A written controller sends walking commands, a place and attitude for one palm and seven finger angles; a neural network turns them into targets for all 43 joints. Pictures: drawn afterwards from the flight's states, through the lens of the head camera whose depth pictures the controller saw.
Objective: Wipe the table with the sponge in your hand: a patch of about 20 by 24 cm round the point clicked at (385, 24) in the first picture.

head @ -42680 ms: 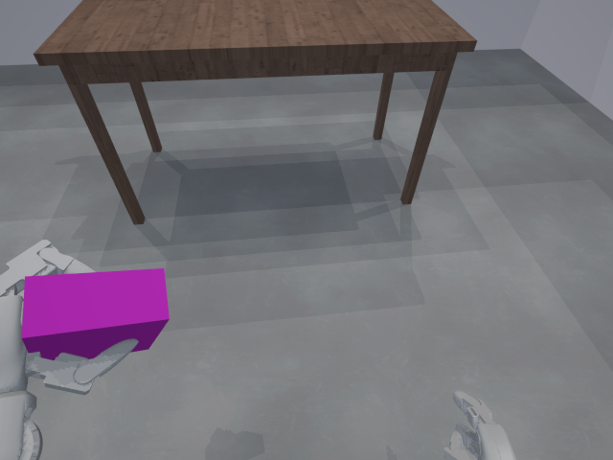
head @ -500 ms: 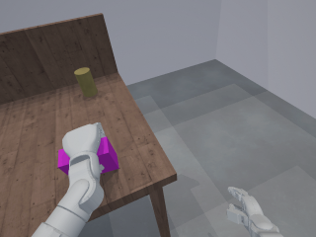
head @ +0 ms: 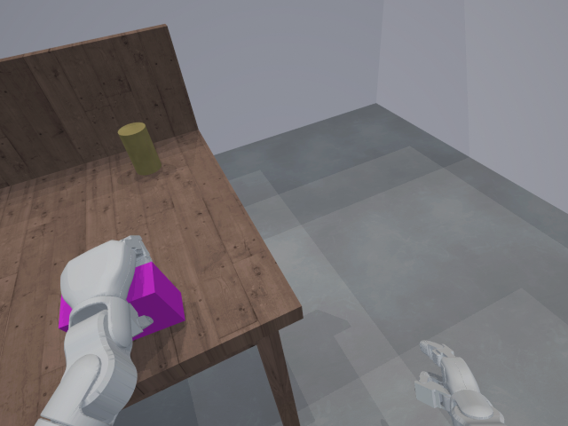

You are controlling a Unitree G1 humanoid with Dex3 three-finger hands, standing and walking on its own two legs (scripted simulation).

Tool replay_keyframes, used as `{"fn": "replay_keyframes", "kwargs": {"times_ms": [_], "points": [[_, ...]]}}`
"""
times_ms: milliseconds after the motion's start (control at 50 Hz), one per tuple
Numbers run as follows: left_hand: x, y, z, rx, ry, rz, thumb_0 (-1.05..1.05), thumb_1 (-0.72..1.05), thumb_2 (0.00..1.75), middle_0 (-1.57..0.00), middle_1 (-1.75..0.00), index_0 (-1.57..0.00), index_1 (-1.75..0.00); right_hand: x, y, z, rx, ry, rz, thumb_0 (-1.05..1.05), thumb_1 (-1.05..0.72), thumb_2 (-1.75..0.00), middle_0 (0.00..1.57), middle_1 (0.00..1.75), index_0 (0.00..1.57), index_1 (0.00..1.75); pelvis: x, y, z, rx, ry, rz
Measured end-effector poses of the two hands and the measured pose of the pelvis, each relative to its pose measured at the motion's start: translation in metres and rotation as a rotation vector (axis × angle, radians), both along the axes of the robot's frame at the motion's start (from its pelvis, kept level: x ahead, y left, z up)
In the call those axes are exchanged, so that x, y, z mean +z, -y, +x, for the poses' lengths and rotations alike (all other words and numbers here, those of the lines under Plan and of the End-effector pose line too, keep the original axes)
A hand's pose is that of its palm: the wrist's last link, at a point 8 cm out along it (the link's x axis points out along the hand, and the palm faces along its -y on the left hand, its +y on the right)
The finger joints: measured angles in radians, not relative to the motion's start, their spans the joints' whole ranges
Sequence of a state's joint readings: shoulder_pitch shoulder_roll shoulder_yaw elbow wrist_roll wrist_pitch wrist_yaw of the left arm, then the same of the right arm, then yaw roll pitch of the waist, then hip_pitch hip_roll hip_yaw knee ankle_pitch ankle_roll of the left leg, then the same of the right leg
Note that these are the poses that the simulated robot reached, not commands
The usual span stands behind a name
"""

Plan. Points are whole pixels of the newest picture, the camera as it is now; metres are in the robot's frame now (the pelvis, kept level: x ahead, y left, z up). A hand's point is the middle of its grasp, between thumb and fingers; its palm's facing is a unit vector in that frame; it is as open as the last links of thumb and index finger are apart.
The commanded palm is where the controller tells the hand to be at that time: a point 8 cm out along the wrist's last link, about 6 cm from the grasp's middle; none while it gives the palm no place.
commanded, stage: slide back across to the middle lane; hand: left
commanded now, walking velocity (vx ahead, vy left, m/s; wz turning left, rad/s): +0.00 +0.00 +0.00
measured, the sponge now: (132, 312) +0.25 +0.26 +0.06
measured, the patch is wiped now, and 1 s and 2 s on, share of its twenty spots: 1.00 1.00 1.00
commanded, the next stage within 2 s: wipe forward along the middle lane in 0.22 s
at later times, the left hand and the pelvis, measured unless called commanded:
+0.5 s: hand (87, 307) +0.23 +0.30 +0.10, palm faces +0.06 -0.12 -0.99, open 9.1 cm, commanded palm +0.21 +0.31 +0.14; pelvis -0.01 +0.02 +0.00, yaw +2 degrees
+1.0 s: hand (88, 276) +0.29 +0.33 +0.10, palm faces +0.00 -0.07 -1.00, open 9.1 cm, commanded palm +0.26 +0.34 +0.13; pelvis -0.01 +0.02 +0.00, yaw +4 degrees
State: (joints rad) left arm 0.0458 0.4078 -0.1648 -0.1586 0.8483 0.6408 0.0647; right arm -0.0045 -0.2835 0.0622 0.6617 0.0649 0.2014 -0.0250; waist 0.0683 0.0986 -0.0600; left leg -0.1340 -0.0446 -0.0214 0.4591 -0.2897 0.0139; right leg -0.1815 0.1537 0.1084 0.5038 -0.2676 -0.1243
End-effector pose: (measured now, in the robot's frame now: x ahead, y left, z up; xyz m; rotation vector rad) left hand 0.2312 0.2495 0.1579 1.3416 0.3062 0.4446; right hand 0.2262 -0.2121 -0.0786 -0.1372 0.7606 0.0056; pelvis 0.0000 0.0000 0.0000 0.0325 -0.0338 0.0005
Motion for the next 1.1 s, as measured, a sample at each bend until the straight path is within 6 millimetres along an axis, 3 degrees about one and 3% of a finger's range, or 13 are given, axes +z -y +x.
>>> {"fn": "replay_keyframes", "kwargs": {"times_ms": [180,440,760,1100], "points": [[-0.003,-0.024,-0.016,0.044,-0.052,0.028,0.01,-0.46,1.07,-0.78,-1.48,-0.86,-1.44,0.0,0.0,-0.001,-0.002,0.007,-0.037,0.01,-0.9,-0.9,0.2,0.3,0.19,0.3,0.001,-0.003,-0.004,0.01,0.006,-0.005],[-0.008,-0.045,-0.023,0.031,-0.078,0.033,0.0,-0.48,1.07,-0.79,-1.47,-0.88,-1.43,0.003,-0.02,0.004,0.024,0.028,-0.05,0.01,-0.9,-0.9,0.2,0.3,0.2,0.3,0.002,-0.015,-0.004,0.024,-0.002,-0.013],[-0.009,-0.063,0.006,0.044,-0.11,0.068,-0.01,-0.51,1.08,-0.84,-1.43,-0.92,-1.39,-0.008,-0.037,-0.007,0.045,-0.023,-0.055,0.01,-0.9,-0.9,0.2,0.3,0.2,0.3,0.002,-0.026,-0.008,0.044,-0.037,-0.018],[-0.008,-0.08,0.051,0.044,-0.165,0.1,-0.01,-0.53,1.09,-0.85,-1.42,-0.91,-1.42,-0.019,-0.014,-0.039,0.003,-0.101,-0.112,0.01,-0.9,-0.9,0.2,0.3,0.2,0.3,0.0,-0.023,-0.014,0.064,-0.075,-0.023]]}}
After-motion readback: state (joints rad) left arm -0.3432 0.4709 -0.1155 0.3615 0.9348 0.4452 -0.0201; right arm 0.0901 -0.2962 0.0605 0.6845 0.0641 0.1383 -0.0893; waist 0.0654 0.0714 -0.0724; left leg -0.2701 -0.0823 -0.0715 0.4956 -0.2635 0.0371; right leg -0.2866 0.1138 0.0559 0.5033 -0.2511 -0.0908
